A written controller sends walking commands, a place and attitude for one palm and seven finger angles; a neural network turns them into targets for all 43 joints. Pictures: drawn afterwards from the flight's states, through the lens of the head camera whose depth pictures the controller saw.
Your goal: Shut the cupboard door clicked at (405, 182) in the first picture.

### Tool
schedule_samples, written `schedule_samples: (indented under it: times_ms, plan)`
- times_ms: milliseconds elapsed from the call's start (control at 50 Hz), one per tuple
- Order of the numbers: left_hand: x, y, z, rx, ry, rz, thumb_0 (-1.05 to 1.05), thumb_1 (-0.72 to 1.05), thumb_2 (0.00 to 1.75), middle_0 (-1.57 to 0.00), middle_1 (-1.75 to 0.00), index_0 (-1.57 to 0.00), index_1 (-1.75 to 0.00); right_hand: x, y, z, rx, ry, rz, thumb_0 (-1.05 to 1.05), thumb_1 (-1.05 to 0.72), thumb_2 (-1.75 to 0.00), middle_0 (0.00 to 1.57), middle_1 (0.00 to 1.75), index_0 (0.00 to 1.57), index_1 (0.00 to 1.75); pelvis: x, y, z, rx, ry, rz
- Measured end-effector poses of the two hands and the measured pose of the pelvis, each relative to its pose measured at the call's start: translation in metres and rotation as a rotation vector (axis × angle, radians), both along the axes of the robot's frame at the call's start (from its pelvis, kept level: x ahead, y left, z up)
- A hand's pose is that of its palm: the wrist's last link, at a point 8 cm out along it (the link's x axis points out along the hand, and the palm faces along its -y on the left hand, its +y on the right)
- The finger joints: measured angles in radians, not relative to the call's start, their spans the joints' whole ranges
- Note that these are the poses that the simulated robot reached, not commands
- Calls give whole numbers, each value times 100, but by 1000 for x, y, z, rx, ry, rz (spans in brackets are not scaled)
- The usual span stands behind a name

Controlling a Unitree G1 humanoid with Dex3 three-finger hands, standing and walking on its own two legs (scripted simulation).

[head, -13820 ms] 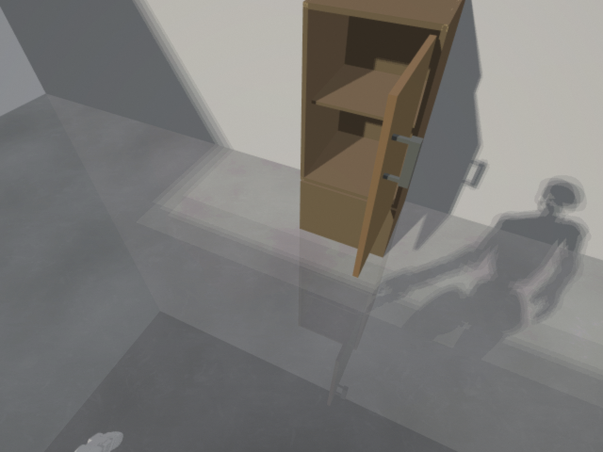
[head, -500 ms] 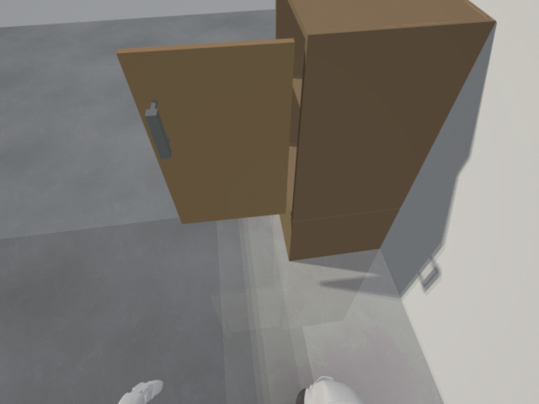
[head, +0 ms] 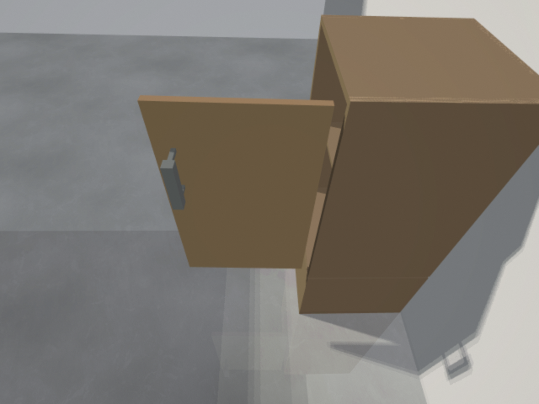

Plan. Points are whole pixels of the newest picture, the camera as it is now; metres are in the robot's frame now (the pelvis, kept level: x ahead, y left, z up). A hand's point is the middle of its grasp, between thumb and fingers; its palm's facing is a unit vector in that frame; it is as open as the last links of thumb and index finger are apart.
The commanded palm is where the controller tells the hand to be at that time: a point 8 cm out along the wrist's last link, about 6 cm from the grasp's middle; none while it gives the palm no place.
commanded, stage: come to a stop and stand still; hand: left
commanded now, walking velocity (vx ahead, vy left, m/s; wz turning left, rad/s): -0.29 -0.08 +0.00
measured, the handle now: (175, 179) +0.53 +0.27 -0.02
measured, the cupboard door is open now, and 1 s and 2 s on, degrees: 88 88 88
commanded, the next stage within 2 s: look again from close up in 1.34 s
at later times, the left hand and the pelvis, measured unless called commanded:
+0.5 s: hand out of the picture +0.01 +0.15 -0.15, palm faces +0.02 -0.96 -0.30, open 7.4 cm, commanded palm none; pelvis -0.02 -0.05 +0.00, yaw -2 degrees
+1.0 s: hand out of the picture -0.06 +0.17 -0.17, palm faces +0.11 -0.97 -0.22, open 7.4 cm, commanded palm none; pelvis -0.04 -0.01 +0.00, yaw +0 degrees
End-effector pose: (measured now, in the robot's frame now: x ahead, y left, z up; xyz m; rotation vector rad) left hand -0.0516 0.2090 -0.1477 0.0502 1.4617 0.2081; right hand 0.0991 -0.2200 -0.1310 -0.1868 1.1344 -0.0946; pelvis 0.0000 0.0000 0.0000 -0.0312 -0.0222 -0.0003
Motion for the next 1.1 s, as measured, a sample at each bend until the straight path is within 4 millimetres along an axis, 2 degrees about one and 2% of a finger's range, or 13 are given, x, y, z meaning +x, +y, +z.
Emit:
schedule_samples:
  times_ms: [100,200,260,340,400,460,580,660,740,840,900,980,1100]
  plan:
    - [11,-4,-7,-29,47,-2,0,91,90,-20,-30,-20,-30,19,24,2,13,8,0,1,-91,-90,20,30,20,30,15,6,0,39,-8,-19]
    - [33,3,-1,1,35,-49,0,91,90,-20,-30,-20,-30,5,27,-7,41,46,-49,0,-91,-90,21,30,21,30,7,5,1,54,6,-36]
    - [47,11,6,53,2,-85,0,91,90,-20,-30,-20,-30,-9,8,-12,36,49,-97,-2,-92,-90,21,30,21,30,-5,-2,1,52,13,-46]
    - [62,15,15,130,-76,-113,0,91,90,-20,-30,-20,-30,-39,-26,-22,27,87,-119,-2,-92,-90,21,30,21,30,-19,-21,-4,56,14,-49]
    - [64,8,18,173,-133,-128,0,91,90,-20,-30,-19,-30,-64,-52,-31,31,123,-140,-1,-92,-90,21,30,21,30,-25,-38,-9,66,3,-42]
    - [60,-7,27,165,-154,-129,0,91,90,-20,-30,-19,-30,-86,-69,-25,32,170,-146,0,-92,-90,20,30,20,30,-25,-49,-1,68,-3,-33]
    - [55,-36,35,115,-156,-128,0,91,90,-20,-30,-20,-30,-119,-87,-13,23,230,-148,1,-91,-90,20,30,20,30,-26,-61,12,83,12,-35]
    - [44,-39,36,117,-143,-94,1,93,90,-20,-30,-20,-30,-132,-87,-12,14,288,-121,1,-91,-90,20,30,20,30,-30,-61,14,83,22,-15]
    - [23,-32,36,122,-105,-57,1,92,90,-20,-30,-20,-30,-129,-78,-11,12,308,-86,1,-91,-90,20,30,20,30,-35,-56,15,86,25,-1]
    - [-8,-17,30,108,-26,-27,1,92,90,-20,-30,-20,-30,-105,-56,-9,16,239,-56,1,-91,-90,20,30,20,30,-39,-42,13,80,22,1]
    - [-20,-4,17,88,7,-12,1,91,90,-20,-30,-20,-30,-92,-40,-12,9,172,-47,1,-91,-90,20,30,20,30,-38,-28,4,42,19,2]
    - [-22,6,8,64,9,0,1,91,90,-20,-30,-20,-30,-85,-25,-7,-18,148,-41,1,-93,-90,20,30,20,30,-37,-16,3,41,5,2]
    - [-8,6,4,20,-21,-32,1,91,90,-20,-30,-20,-30,-84,-14,2,-34,129,-51,1,-94,-90,21,30,20,30,-34,-5,7,32,-4,-8]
